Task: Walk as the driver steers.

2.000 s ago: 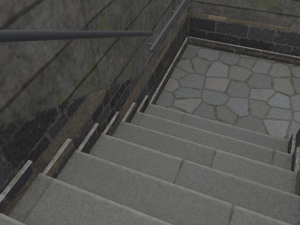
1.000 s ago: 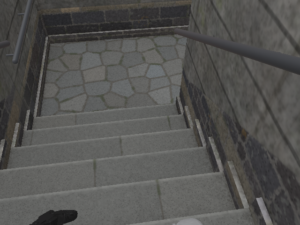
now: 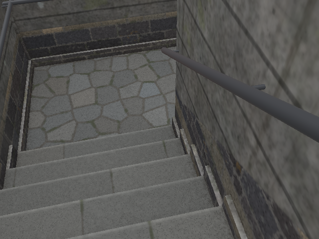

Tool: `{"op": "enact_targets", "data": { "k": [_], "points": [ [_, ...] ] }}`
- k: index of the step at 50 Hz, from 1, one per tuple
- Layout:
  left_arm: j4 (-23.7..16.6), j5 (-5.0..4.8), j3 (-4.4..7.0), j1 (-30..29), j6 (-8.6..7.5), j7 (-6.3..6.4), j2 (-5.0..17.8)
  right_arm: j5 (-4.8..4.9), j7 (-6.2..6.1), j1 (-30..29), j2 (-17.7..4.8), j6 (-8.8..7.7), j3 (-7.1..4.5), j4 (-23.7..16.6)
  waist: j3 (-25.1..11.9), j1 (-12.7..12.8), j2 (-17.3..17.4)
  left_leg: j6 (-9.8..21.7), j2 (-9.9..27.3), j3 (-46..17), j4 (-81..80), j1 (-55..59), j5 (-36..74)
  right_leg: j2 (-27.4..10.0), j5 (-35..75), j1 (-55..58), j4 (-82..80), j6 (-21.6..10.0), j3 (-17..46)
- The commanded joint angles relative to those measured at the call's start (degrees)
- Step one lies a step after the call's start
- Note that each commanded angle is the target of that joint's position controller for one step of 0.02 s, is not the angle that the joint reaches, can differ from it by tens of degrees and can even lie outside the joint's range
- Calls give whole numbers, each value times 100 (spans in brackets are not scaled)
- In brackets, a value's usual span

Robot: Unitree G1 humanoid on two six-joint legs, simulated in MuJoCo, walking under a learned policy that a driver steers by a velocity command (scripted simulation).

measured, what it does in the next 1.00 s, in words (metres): walks ahead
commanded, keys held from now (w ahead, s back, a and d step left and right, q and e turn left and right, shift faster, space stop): no key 0.44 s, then w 0.56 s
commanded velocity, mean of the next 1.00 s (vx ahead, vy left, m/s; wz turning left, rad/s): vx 0.17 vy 0.00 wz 0.00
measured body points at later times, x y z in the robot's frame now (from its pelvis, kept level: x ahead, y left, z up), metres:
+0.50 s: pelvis +0.00 +0.03 +0.00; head +0.01 +0.02 +0.45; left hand +0.05 +0.28 -0.14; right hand +0.03 -0.22 -0.15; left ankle -0.04 +0.10 -0.75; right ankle -0.01 -0.15 -0.75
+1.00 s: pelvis +0.11 +0.01 -0.02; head +0.13 -0.03 +0.42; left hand +0.05 +0.30 -0.13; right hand +0.24 -0.26 -0.15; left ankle +0.16 +0.14 -0.71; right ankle -0.01 -0.14 -0.75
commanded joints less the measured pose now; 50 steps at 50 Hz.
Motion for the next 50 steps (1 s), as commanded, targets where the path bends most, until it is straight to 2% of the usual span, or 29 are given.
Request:
{"op": "enact_targets", "data": {
  "k": [1,3,5,8,11,14,16,18,22,23,26,32,33,34,35,36,37,38,39,40,41,42,43,44,46,47,48,49,50],
  "points": [
    [-98,19,67,393,-28,1,467,-31,15,23,-390,-44,-7,-376,-494,70,-102,-51,655,-242,118,1072,2526,-553,2007,-461,17,-116,-219],
    [-72,31,62,350,-24,4,520,-12,11,124,-441,-35,-1,-335,-388,44,-114,-39,643,-256,49,1035,2363,-564,1858,-540,-16,-82,-252],
    [-30,-77,76,379,-78,-15,571,-30,-7,262,-466,-36,23,-275,-371,25,-198,31,680,-334,18,1131,1986,-583,1526,-645,-93,-102,-287],
    [15,-72,55,359,-63,-35,584,-27,1,557,-432,-103,29,-70,-143,34,-16,69,660,-337,-30,1007,1812,-635,1324,-781,-114,-155,-355],
    [112,-87,91,310,-100,-73,714,11,-60,569,-487,-81,4,-31,-64,-22,-163,76,646,-369,-73,1007,1618,-614,1275,-927,-45,-153,-435],
    [165,-122,83,368,-89,-85,659,13,-78,682,-455,-86,4,32,-57,-18,-130,110,626,-393,-80,939,1550,-624,1229,-909,-16,-125,-464],
    [165,-68,52,386,-52,-59,577,25,-60,713,-408,-102,19,85,-48,3,-21,105,616,-367,-59,803,1648,-670,1411,-830,-7,-97,-437],
    [274,-128,31,442,-27,-60,531,100,-22,848,-385,-129,12,178,-179,0,-128,70,633,-349,-39,800,1796,-658,1552,-678,52,-103,-441],
    [403,-101,32,570,-1,-52,579,79,-6,907,-391,-144,16,276,-114,40,-71,86,614,-345,-72,667,1655,-668,1391,-649,29,-94,-472],
    [467,-102,19,669,14,-43,537,59,-4,926,-357,-153,37,305,-167,50,-49,88,608,-379,-197,629,1080,-649,1060,-582,-39,-104,-497],
    [497,-106,7,617,37,19,492,63,-16,737,-444,-202,38,292,275,77,146,193,668,-712,-770,126,-1049,-502,131,-717,-110,-130,-673],
    [387,-168,15,422,-222,42,557,175,-50,900,-637,-317,-55,332,266,-57,190,534,827,-999,-656,466,-1095,-414,-97,-1054,340,-287,-988],
    [313,-120,49,447,-246,50,655,125,-54,880,-647,-321,-65,298,336,-71,270,627,778,-1028,-626,397,-1355,-372,-384,-1122,448,-301,-1104],
    [330,-142,111,470,-331,22,787,154,-65,883,-712,-332,-98,281,317,-93,359,762,808,-1138,-574,498,-1744,-267,-947,-1251,690,-366,-1313],
    [293,-150,112,418,-391,-17,749,192,-68,942,-732,-335,-105,260,444,-98,403,901,949,-1349,-570,437,-1971,-290,-1183,-1419,785,-428,-1390],
    [183,-172,57,289,-451,-11,595,151,-54,944,-756,-350,-112,195,433,-96,455,977,1000,-1380,-425,513,-1444,-350,-994,-1464,807,-456,-1422],
    [198,-142,73,283,-488,-29,640,163,-47,946,-803,-363,-139,191,453,-56,286,994,1000,-1316,-173,493,-681,-412,-764,-1385,835,-467,-1408],
    [276,-73,132,494,-524,-31,659,272,-55,808,-821,-362,-146,106,444,27,89,929,857,-1055,168,364,-60,-435,-478,-1130,719,-427,-1363],
    [393,-46,171,925,-522,0,744,254,-33,537,-650,-348,-103,-24,297,182,-55,721,445,-617,782,-83,587,-534,136,-445,762,-405,-1186],
    [586,-88,264,1495,-497,-20,897,228,-23,499,-463,-404,-75,-82,190,334,-471,498,81,-233,1496,-816,377,-646,739,276,942,-543,-887],
    [773,-153,384,2119,-465,-28,1164,262,-29,512,-308,-501,-37,-102,179,530,-1098,232,-144,132,2316,-1968,-410,-1042,943,1068,860,-929,-178],
    [855,-172,494,2547,-491,-75,1505,350,-73,110,-323,-625,-41,-329,312,838,-1425,-30,-264,253,3380,-3103,-1509,-1896,1308,1494,289,-1696,1174],
    [967,-167,542,2608,-539,-130,1591,367,-121,-122,-314,-735,-27,-463,612,816,-1417,-183,-122,62,4269,-4164,-3125,-2742,1815,1508,-50,-2239,2121],
    [985,-105,554,2519,-595,-170,1544,375,-117,-249,-444,-820,-50,-497,695,800,-825,-162,53,-343,4661,-4683,-2997,-2767,1718,1587,4,-2334,2021],
    [787,-179,525,1960,-468,-139,1272,245,-84,-377,-724,-810,-104,-425,560,670,-204,-171,480,-50,4304,-4952,-1466,-2309,1724,1652,318,-1731,840],
    [766,-123,503,1878,-400,-51,1185,175,-12,-499,-619,-790,-89,-397,310,645,-342,-141,611,91,4187,-4691,-551,-2183,1878,1440,509,-1469,531],
    [790,-159,399,2062,-370,37,890,110,66,-518,-486,-788,-113,-250,213,660,-417,-158,565,228,3668,-4398,829,-1638,1811,1041,785,-1252,-67],
    [936,-233,317,2373,-420,189,598,49,231,-641,-356,-825,-90,-266,95,684,-774,-134,654,167,3293,-4171,1793,-1468,1373,881,971,-1060,-237],
    [860,-168,275,2167,-442,286,642,-34,346,-469,-267,-814,-90,-230,297,544,-706,-129,436,464,2469,-3271,2918,-1032,664,-368,989,-1074,-636]
  ]
}}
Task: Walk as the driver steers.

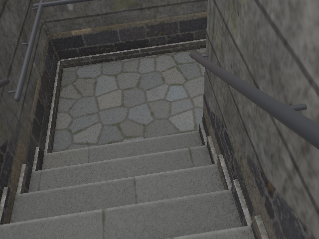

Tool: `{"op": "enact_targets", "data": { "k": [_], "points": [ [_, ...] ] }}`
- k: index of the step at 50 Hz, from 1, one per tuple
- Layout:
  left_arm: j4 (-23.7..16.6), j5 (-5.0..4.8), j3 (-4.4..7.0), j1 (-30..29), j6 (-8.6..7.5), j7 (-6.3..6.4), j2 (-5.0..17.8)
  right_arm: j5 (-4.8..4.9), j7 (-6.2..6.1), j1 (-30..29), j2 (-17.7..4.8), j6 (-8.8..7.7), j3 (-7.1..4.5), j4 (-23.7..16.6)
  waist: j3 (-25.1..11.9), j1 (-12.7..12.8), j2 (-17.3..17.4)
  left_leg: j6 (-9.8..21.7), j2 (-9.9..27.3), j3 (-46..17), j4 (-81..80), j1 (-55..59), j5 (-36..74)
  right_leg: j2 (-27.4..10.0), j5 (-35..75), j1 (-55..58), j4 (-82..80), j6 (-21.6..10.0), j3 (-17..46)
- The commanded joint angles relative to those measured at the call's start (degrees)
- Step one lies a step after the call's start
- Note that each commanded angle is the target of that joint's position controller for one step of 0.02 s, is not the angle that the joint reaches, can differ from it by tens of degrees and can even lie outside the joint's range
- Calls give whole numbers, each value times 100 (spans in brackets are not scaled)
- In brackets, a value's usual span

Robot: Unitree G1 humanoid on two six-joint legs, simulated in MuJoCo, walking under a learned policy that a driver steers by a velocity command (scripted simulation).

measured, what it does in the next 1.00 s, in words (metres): goes down: left foot 0.18 m lower, then right foot 0.18 m lower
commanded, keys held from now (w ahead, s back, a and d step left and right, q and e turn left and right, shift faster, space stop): w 0.78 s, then w+q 0.22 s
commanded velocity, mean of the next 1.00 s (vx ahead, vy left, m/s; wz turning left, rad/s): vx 0.45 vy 0.00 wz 0.05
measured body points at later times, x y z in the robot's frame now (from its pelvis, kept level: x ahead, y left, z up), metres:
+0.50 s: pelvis +0.24 +0.06 -0.20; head +0.25 +0.05 +0.25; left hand +0.39 +0.30 -0.32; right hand +0.13 -0.17 -0.35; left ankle +0.13 +0.14 -0.90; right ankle +0.42 -0.12 -0.86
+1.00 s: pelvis +0.48 +0.04 -0.36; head +0.51 +0.00 +0.08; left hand +0.45 +0.30 -0.48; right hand +0.55 -0.21 -0.53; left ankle +0.53 +0.26 -0.99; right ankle +0.48 -0.07 -1.08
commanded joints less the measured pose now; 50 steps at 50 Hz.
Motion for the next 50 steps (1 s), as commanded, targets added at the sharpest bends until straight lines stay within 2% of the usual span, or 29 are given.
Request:
{"op": "enact_targets", "data": {
  "k": [1,5,7,8,9,10,11,12,13,15,16,18,20,21,23,26,27,31,34,35,36,37,38,40,41,43,47,48,50],
  "points": [
    [-24,-16,12,192,-25,285,451,-235,304,-395,242,-87,18,-371,473,-85,-1031,14,37,81,-1470,788,3422,-312,1443,-1690,57,-824,132],
    [-37,-162,66,-321,-117,355,771,-62,103,-737,168,262,2,-820,680,-219,-1066,-261,-58,91,-1770,2506,3279,-100,1426,-3141,846,-677,115],
    [-39,-169,21,-319,-134,194,582,-153,-45,313,-19,401,-51,-555,187,-692,-899,-269,-39,398,-1312,3194,2772,-185,1997,-2914,2168,-706,130],
    [-4,-147,14,-383,-6,128,553,-16,-28,1063,-141,405,-97,-207,283,-933,-751,-30,385,92,-2902,2998,2300,-59,2340,-2006,3381,-582,-53],
    [160,-76,14,-519,41,57,582,-23,9,2196,-312,370,-219,185,2,-1552,-339,269,518,383,-3434,3866,2725,-20,2893,-1851,5190,-475,-200],
    [291,155,-48,-212,30,-22,199,18,16,3040,-247,351,-202,618,74,-1709,1044,694,1070,-199,-3574,5157,3253,667,-1081,-3372,7875,-335,-248],
    [319,198,-202,342,-54,-144,-302,-189,110,3199,-299,292,-14,720,-307,-1250,1810,582,1385,-205,-989,6010,6311,665,-2943,-4962,9607,-392,-40],
    [199,-19,-182,1247,-176,-269,14,-191,193,2879,-516,220,-55,657,-886,-558,2081,1288,1992,-1116,-723,6271,7185,437,-2247,-5528,9428,-236,209],
    [179,-20,-122,948,-157,-276,369,1,284,2664,-366,143,-93,683,-833,-550,1124,1706,1933,-1303,-1325,5735,5137,-8,-1305,-5746,8471,-150,-171],
    [-219,-187,-104,227,13,-76,278,148,299,1664,-799,-7,-233,896,45,42,156,2370,2737,-3551,-2840,3391,-275,-578,-532,-5557,7909,-87,-293],
    [-315,-173,-58,-457,123,-19,479,29,262,1079,-279,-224,1,759,873,114,-465,2046,2677,-3361,-3020,2170,-32,-832,691,-5380,6569,-167,202],
    [-510,108,-6,-908,141,41,538,48,151,922,-148,-345,111,895,1296,270,-571,1582,1857,-2216,-3008,1047,1128,-942,1799,-4551,4331,-78,122],
    [-554,343,-110,-1068,171,-42,172,-44,-36,1087,-396,-240,36,1162,825,182,337,1459,1268,-1585,-2943,1043,1796,-852,2421,-3515,3182,14,-226],
    [-361,245,-69,-577,195,-124,235,-121,-37,1118,-520,-194,-18,1250,516,290,320,1440,1172,-1357,-2606,1057,2038,-723,3000,-3002,3571,-41,-374],
    [-835,166,-25,-1665,50,-250,480,84,-134,1841,-121,-250,73,1513,667,-216,-107,1257,1176,-1315,-2196,2857,1362,-824,4110,-4738,2300,-308,-5],
    [-1015,509,-156,-2518,-107,-519,154,88,-239,1863,238,-52,181,1462,732,-629,-238,662,392,-410,-1684,1551,-133,-467,6279,-2649,30,-284,-791],
    [-1053,450,-180,-2547,-107,-596,17,44,-234,1856,-7,0,142,1500,758,-735,-138,672,408,-449,-1651,999,-707,-297,6563,-1877,107,-205,-927],
    [-1467,307,-168,-2804,-41,-461,209,154,-200,1936,-141,109,84,1475,1098,-998,-176,806,448,-721,-467,1945,-321,-282,5461,-1996,-910,151,-759],
    [-849,304,79,-420,-1,-330,718,111,-168,1476,-271,162,58,1498,263,118,-130,695,316,-767,2336,2681,1334,-569,5765,-533,-1707,-109,-944],
    [-536,366,152,459,49,-352,790,164,-92,1632,-63,156,79,1668,-64,419,-297,423,-191,-498,4029,1887,124,-900,6247,773,-1360,-324,-921],
    [-277,454,12,1133,83,-517,833,423,-100,2904,564,113,147,1998,-805,262,-1454,134,-980,-600,6584,-208,-4866,-1760,8094,2901,844,-1004,-81],
    [-322,312,64,1214,204,-590,1074,524,-115,3244,302,11,153,1730,-1296,208,-1978,-10,-676,-1017,7366,-1311,-5057,-2293,6897,3292,1113,-1637,987],
    [-391,268,3,967,413,-550,834,430,-136,2833,236,-11,144,1583,-946,225,-1466,-205,-346,-1110,7047,-1557,-4847,-2394,6887,2510,652,-1780,1057],
    [-406,262,-13,-265,424,-451,895,571,-334,1683,240,423,120,1043,70,-202,-210,-400,116,-961,6062,-1626,-3171,-2887,3797,359,-705,-1949,2358],
    [-653,243,-178,-1114,331,-355,555,400,-397,1218,77,570,122,721,604,-547,-100,-361,340,-1284,4709,-654,-2373,-2550,5059,-1259,-564,-1655,1518],
    [-902,420,-47,-1145,183,-192,1029,376,-436,1370,-275,731,-67,655,443,-633,-443,-455,112,-1142,3939,-172,-1567,-2034,5557,-1919,-541,-1369,610],
    [-567,360,-123,-433,246,-26,643,252,-253,1536,372,793,1,511,-145,-608,-1025,-428,570,-1146,1762,-24,-351,-1769,2351,-1409,-850,-1110,278],
    [-602,247,79,-199,215,-13,1134,280,-228,1030,147,738,-46,324,-103,-382,-1356,-391,417,-472,1954,-499,5,-1694,860,-1176,-1062,-1094,183],
    [-472,284,102,88,192,66,825,230,-162,564,-67,719,-148,232,371,-178,-1128,-225,427,-808,1935,-1038,190,-1776,348,-1086,-988,-967,427]
  ]
}}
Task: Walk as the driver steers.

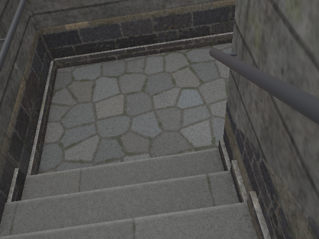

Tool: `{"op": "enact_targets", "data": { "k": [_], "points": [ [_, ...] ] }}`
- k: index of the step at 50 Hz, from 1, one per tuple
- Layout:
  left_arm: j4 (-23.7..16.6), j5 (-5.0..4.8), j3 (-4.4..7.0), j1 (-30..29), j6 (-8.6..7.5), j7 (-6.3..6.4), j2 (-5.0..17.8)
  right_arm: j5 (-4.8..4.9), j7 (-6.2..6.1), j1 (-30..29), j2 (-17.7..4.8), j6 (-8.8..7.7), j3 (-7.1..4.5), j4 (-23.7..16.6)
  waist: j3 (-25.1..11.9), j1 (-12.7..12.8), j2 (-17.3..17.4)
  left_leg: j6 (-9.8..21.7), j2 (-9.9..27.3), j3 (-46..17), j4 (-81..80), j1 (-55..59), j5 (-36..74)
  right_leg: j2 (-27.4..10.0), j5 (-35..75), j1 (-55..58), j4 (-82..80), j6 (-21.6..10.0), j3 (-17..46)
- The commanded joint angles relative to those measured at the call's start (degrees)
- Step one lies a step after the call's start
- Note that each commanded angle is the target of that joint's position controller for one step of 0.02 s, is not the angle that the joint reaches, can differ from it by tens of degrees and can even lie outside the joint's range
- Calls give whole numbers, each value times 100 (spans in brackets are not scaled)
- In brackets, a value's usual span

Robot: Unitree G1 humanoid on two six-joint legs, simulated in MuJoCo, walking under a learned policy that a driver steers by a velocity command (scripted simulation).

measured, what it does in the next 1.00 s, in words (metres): goes down, turning left: left foot 0.18 m lower, then right foot 0.18 m lower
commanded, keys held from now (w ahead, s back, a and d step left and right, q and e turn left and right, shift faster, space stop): w+q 0.62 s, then w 0.08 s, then w+e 0.30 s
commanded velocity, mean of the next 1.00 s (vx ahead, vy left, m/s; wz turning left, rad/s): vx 0.50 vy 0.00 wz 0.35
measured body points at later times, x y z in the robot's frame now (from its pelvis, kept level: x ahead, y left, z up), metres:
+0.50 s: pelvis +0.23 +0.19 -0.19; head +0.23 +0.22 +0.26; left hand +0.23 +0.46 -0.34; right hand +0.30 -0.06 -0.32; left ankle +0.22 +0.27 -0.90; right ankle +0.21 +0.01 -0.69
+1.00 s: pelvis +0.51 +0.27 -0.35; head +0.52 +0.27 +0.10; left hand +0.42 +0.48 -0.50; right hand +0.63 +0.07 -0.49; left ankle +0.38 +0.34 -0.81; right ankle +0.55 +0.21 -1.08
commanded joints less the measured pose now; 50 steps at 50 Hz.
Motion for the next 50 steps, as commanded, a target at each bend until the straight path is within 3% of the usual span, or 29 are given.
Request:
{"op": "enact_targets", "data": {
  "k": [1,8,11,14,15,17,18,19,20,21,22,23,24,25,27,28,29,30,32,34,39,42,44,45,46,47,48,49,50],
  "points": [
    [-75,-121,289,616,-113,79,890,-57,55,-23,-266,-19,-126,-342,151,181,-1625,203,-48,105,-110,-660,442,-1649,-212,425,-1971,-854,1769],
    [157,-177,432,927,-378,154,775,141,263,-870,-323,-568,-186,-720,297,522,-1504,267,247,-68,-1816,-1633,2145,-1794,-486,1421,-66,-457,1246],
    [-168,-258,450,186,-192,286,885,-163,436,-920,33,-351,-28,-740,566,423,-843,111,69,921,-2916,930,3318,-1504,-855,-928,196,-166,173],
    [-536,-353,546,-408,-91,180,1143,194,522,-1224,-71,-134,-47,-880,534,597,-1485,306,400,954,-3464,1652,3041,-1859,-768,-697,673,112,-132],
    [-411,-341,549,-388,-100,41,1144,132,476,-474,-271,-139,-126,-647,224,284,-1312,347,385,1222,-3846,2286,2997,-1810,-372,-460,1346,164,-311],
    [20,-222,477,-449,-50,51,1141,-147,377,2022,-1180,-189,-567,392,-472,-1075,-513,716,111,1348,-4367,4618,2657,-1200,135,-767,4834,607,-529],
    [104,-91,410,-133,-160,40,579,-269,440,2547,-1784,-385,-545,786,-161,-1025,1621,935,491,788,-3222,5459,5099,-260,-3478,-2643,8136,929,-400],
    [-75,-148,344,1027,-321,-82,401,-85,550,2292,-1659,-483,-364,653,-1162,-243,2497,1305,647,-276,-2680,5988,4156,-189,-3162,-3586,8503,717,657],
    [-116,-149,359,742,-401,-31,564,69,555,2101,-1397,-410,-321,493,-1355,-340,2267,1538,947,-699,-2991,5721,3408,-285,-3033,-4120,8726,671,555],
    [-717,-466,321,-43,-530,78,416,63,537,2405,-1772,-360,-450,706,-1754,-588,1806,2158,1725,-2564,-4568,5635,141,-123,-2381,-4651,8640,480,624],
    [-817,-638,308,-772,-422,245,651,-21,541,1714,-1278,-389,-303,470,-1060,-497,196,2053,1674,-3447,-5483,4574,-2370,-283,-1198,-4676,7493,171,747],
    [-981,-599,277,-999,-358,340,648,-168,522,1044,-1195,-524,-231,330,-656,-225,403,2186,2004,-4231,-5383,3813,-2667,-313,-801,-4555,6931,28,1146],
    [-783,-498,335,-927,-297,324,657,-252,522,313,-493,-694,11,171,-193,204,-213,1771,1802,-3552,-4633,2918,-1743,-468,330,-4275,5530,-128,1571],
    [-718,-306,361,-920,-284,270,701,-247,469,36,-243,-781,66,82,-114,323,12,1520,1535,-2908,-4181,2633,-813,-517,547,-4025,4959,-161,1603],
    [-1170,57,417,-1632,-290,185,662,-108,111,148,-461,-801,45,38,27,365,16,1347,575,-1577,-4417,1502,847,-286,2029,-2760,2439,226,1238],
    [-1281,151,366,-1755,-265,118,401,-208,-29,402,-432,-743,63,177,-279,378,163,1548,480,-1406,-4273,1325,2115,-68,2381,-2172,2324,408,983],
    [-949,6,418,-985,-258,-39,488,-343,-55,697,-584,-689,2,269,-611,514,195,1668,594,-1453,-4014,1602,2857,45,2857,-2005,2912,410,969],
    [-1109,-123,475,-1326,-287,-195,747,-130,-108,988,-389,-712,-3,349,-545,352,-92,1569,373,-1268,-3608,2272,1936,-99,3621,-2643,1887,266,1427],
    [-1414,117,430,-2123,-371,-252,578,130,-216,1246,-131,-752,59,367,-72,81,-480,1370,-120,-944,-3404,1492,318,200,5076,-1927,41,77,1151],
    [-1527,167,330,-2208,-330,-311,83,98,-215,1249,-58,-714,104,498,-41,-69,-106,1323,-338,-850,-3442,812,-309,432,5747,-742,-298,16,897],
    [-2008,-80,310,-2462,-335,-387,187,-54,-199,1544,28,-588,111,584,258,-491,-280,1460,-270,-971,-2018,2004,8,224,4682,-1172,-1182,16,1087],
    [-1572,-334,368,-1391,-365,-484,271,-56,-364,1370,44,-487,158,508,435,-314,-290,1420,-106,-1092,-790,2818,1292,-49,4117,-1001,-2308,-23,1258],
    [-607,-286,499,845,-297,-509,443,-81,-140,894,-43,-572,199,383,-159,526,-486,1125,-199,-325,1388,1712,2136,-267,4839,1578,-2771,-297,987],
    [-103,-154,455,2208,-215,-543,377,-119,88,976,-14,-697,156,456,-1171,1000,-1773,677,-826,510,4491,-415,-534,-836,6552,4305,-880,-935,1620],
    [26,-270,356,1930,-129,-577,368,-113,178,1584,19,-936,211,281,-1470,535,-3080,249,-1008,668,5929,-2608,-4369,-1079,7142,5656,165,-1582,2582],
    [-136,-330,339,1618,40,-513,364,-119,260,1652,-115,-1034,243,112,-1660,485,-2638,246,-592,614,5754,-3124,-4156,-1174,5899,5495,-141,-1815,3026],
    [-181,-306,508,1288,106,-427,1035,96,287,1164,-199,-1091,268,-291,-1519,433,-2086,164,-487,750,5323,-3462,-3622,-1622,3621,4989,-1009,-2456,4090],
    [-271,-271,414,600,207,-371,553,11,131,94,-152,-909,199,-506,-690,311,-120,232,-300,956,4969,-3356,-2662,-1517,1024,3298,-2026,-2082,4459],
    [-486,-48,348,127,117,-380,733,119,29,-319,-187,-808,207,-746,-215,17,-128,322,21,630,4182,-2777,-1997,-1783,68,1854,-2300,-2284,5182]
  ]
}}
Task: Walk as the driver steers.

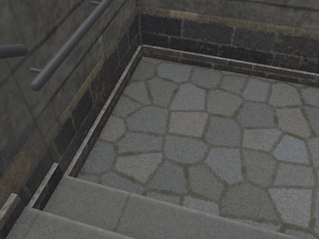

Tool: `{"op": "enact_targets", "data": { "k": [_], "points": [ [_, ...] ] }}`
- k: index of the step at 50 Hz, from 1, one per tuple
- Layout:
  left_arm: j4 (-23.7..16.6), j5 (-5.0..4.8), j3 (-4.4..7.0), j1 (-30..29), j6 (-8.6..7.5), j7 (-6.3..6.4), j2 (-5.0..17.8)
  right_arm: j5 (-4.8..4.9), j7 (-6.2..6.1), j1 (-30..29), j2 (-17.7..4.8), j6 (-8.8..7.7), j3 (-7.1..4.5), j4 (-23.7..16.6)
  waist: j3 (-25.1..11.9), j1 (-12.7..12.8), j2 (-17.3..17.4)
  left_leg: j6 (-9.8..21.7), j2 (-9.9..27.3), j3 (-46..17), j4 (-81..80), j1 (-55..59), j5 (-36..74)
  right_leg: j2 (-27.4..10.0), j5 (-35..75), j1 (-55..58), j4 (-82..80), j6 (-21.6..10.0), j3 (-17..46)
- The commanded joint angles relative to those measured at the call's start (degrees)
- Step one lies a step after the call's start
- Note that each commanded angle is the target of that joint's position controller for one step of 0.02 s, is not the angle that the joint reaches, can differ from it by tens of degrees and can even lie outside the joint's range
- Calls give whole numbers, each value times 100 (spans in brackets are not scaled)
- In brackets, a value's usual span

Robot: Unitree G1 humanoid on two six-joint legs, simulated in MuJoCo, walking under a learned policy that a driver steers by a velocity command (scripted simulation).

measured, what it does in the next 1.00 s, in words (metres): goes down, turning right: left foot 0.18 m lower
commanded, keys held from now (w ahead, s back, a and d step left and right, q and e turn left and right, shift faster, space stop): w+e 1.00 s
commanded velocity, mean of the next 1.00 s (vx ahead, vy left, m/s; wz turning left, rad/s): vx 0.50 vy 0.00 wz -0.53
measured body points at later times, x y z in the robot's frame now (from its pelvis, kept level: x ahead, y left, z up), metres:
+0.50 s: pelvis +0.31 +0.06 -0.17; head +0.31 +0.07 +0.27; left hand +0.34 +0.30 -0.32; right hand +0.40 -0.21 -0.27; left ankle +0.39 +0.15 -0.91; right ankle +0.11 -0.06 -0.62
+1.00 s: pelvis +0.52 -0.06 -0.27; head +0.52 -0.06 +0.18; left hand +0.82 -0.01 -0.36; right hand +0.31 -0.18 -0.41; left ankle +0.39 +0.15 -0.91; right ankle +0.61 -0.29 -0.96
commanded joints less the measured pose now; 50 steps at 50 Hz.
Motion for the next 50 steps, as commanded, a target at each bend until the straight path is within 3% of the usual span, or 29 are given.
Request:
{"op": "enact_targets", "data": {
  "k": [1,2,4,5,6,7,8,10,12,13,14,16,18,20,21,22,23,24,25,26,27,28,29,32,33,35,38,44,50],
  "points": [
    [-504,124,34,-115,-80,40,854,-56,-172,-683,-504,19,-101,-1110,544,-428,466,-90,807,-398,-642,-2590,871,-2707,-937,562,-1287,-1578,4203],
    [-632,13,-110,-296,-223,125,468,-84,-227,-650,-703,-5,-171,-1134,773,-666,416,-61,1060,-611,-2162,-2238,2305,-1983,-328,-139,-1064,-1022,3163],
    [-800,-86,-55,-258,-304,395,640,-590,-236,-1287,-504,-150,-156,-1412,750,-368,2,-294,804,94,-5667,321,4587,-784,1930,-1919,-1064,-636,1647],
    [-602,12,-68,74,-236,440,641,-614,-171,-1141,-157,-142,-109,-1354,185,-327,-531,-336,574,244,-5552,1373,5190,-792,2957,-2085,-965,-665,1503],
    [-534,179,-12,206,-211,445,781,-375,-43,-259,-215,-182,-165,-972,-216,-574,-930,-353,559,134,-4833,1815,5899,-949,3378,-1872,-568,-683,1646],
    [-621,40,25,187,-205,466,806,-283,-17,-69,-404,-157,-215,-988,-278,-614,-764,-336,588,8,-4907,1422,5476,-984,3484,-1312,-318,-751,1794],
    [-405,-190,9,934,-244,520,439,-286,10,-720,-486,-185,-219,-1198,-146,-135,-640,-151,829,-684,-5433,-231,5599,-1051,2642,431,235,-808,2387],
    [-102,-332,-4,1981,-323,587,264,-231,108,-2424,-523,-273,-202,-1717,296,526,-248,-48,775,-1029,-7102,-2592,4941,-1247,1379,2632,697,-803,3118],
    [-143,-243,102,1800,-206,643,583,-194,280,-2860,-553,-466,-209,-1881,341,572,-442,52,783,-1164,-7461,-2700,4907,-1359,1115,2720,823,-780,3586],
    [-248,-215,65,1530,-125,734,435,-362,349,-2857,-555,-539,-163,-1969,574,547,-145,28,726,-857,-8687,-1359,6527,-747,268,1312,1189,-536,2744],
    [-266,-177,-16,1324,-26,714,306,-455,402,-2717,-336,-564,-135,-1966,463,623,-121,-14,364,-330,-9223,641,7630,-260,-248,-190,1270,-321,2079],
    [-274,-156,-16,1061,76,732,315,-276,361,-2058,-163,-429,-215,-2061,277,446,-766,-163,375,-552,-8825,2391,7554,-115,-611,-1210,1509,-379,2334],
    [-464,-246,0,730,134,764,387,-139,197,-1382,-342,-256,-312,-2009,382,111,-707,-152,741,-916,-9493,2667,6723,-86,-375,-620,2285,-303,2425],
    [-330,-215,-11,601,170,686,448,-186,178,-106,-598,-270,-464,-1497,100,-476,-267,-122,1143,-684,-10222,3672,7164,58,-410,-366,4313,-36,2042],
    [-205,-114,-30,716,102,548,353,-220,192,1325,-791,-209,-564,-954,-232,-934,140,79,1692,-892,-9595,5393,7537,280,-2089,-1827,6039,207,1680],
    [-121,-224,-66,1578,17,360,50,-334,282,2072,-987,-212,-469,-690,-1003,-780,1454,485,2313,-1042,-7344,7435,9745,698,-4514,-3560,8327,469,1325],
    [-290,-391,-87,2274,-92,295,309,-203,405,1960,-1312,-194,-496,-642,-1617,-405,2534,1130,3007,-2182,-7179,7780,9535,307,-4101,-4406,9460,720,1523],
    [-330,-318,-74,1924,-100,318,481,-166,449,1867,-1220,-56,-497,-576,-1431,-510,2011,1276,2988,-2050,-7582,7130,8283,-37,-3888,-4734,9567,800,1087],
    [-868,-363,-94,1209,-59,409,525,-95,444,1497,-1636,-3,-597,-382,-1346,-287,1738,1815,3445,-3122,-8624,6256,4891,-380,-3184,-4992,9606,883,421],
    [-1054,-320,-44,378,129,518,662,-200,375,801,-1105,45,-407,-498,-476,-109,12,1747,3165,-3159,-9635,4555,2458,-753,-2210,-4651,8798,807,91],
    [-1280,-269,-92,-301,313,604,582,-362,337,320,-1005,3,-320,-476,364,-96,77,1826,3302,-3159,-9731,2942,2317,-970,-1796,-4346,8669,694,359],
    [-1268,-231,-25,-281,418,623,682,-434,373,-53,-635,-77,-164,-529,784,141,-239,1448,2652,-2377,-9727,1887,1691,-1092,-981,-4014,7814,561,495],
    [-1242,-89,-5,-264,359,617,548,-325,292,-143,-328,-138,-81,-409,808,228,138,1015,2254,-1821,-9524,1640,2208,-1089,-202,-3976,7373,395,683],
    [-1199,-2,119,-208,152,417,546,-352,80,175,-425,-206,-46,-165,567,305,295,723,1653,-614,-9552,1111,4008,-1104,1899,-2885,4158,442,742],
    [-1142,-1,41,-247,122,307,212,-382,18,563,-584,-184,-75,98,254,250,448,854,1795,-713,-9411,1503,4435,-1124,2148,-2795,4017,490,685],
    [-1042,-90,71,-17,133,187,337,-411,44,747,-1049,-230,-190,229,-2,280,284,967,2044,-786,-9078,2207,4545,-1089,2413,-3107,4244,429,828],
    [-1465,-119,182,-1174,133,114,725,-191,75,1291,-703,-239,-171,410,476,-197,115,524,1925,-660,-8735,3542,3204,-1065,2904,-4398,2848,194,1290],
    [-1749,83,73,-2119,-42,-207,464,-401,-144,1666,-598,-187,-99,423,1020,-728,178,347,1868,163,-7976,2687,2765,-919,4811,-3272,1188,286,596],
    [-1995,-236,-52,-2889,-48,-394,362,-149,-57,1512,-923,41,-203,343,1380,-1146,197,328,1952,622,-6985,2947,3019,-1075,3809,-2057,-506,392,-285]
  ]
}}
